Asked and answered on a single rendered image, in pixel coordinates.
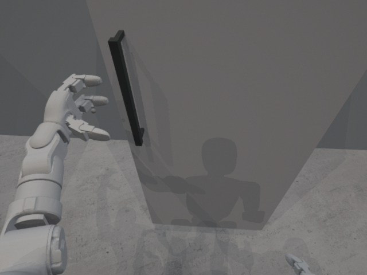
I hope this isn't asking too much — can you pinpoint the fridge door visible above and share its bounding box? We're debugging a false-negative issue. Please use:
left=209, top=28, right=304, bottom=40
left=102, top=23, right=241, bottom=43
left=86, top=0, right=367, bottom=230

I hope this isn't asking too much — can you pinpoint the robot left forearm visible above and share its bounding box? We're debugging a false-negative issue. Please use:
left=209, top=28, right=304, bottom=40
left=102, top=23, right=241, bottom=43
left=0, top=122, right=70, bottom=241

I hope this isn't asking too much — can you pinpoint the left robot upper arm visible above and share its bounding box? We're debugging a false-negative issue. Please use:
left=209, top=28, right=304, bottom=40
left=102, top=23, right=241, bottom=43
left=0, top=224, right=68, bottom=275

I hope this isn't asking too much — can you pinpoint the left robot hand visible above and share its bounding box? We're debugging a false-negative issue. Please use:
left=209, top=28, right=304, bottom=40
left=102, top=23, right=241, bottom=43
left=44, top=74, right=111, bottom=142

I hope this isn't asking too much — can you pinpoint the handle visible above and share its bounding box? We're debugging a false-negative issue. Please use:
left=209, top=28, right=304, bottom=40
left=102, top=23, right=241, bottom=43
left=108, top=30, right=145, bottom=146

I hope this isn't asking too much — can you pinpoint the right robot hand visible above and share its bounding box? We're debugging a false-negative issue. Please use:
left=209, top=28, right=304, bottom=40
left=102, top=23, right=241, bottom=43
left=285, top=253, right=315, bottom=275

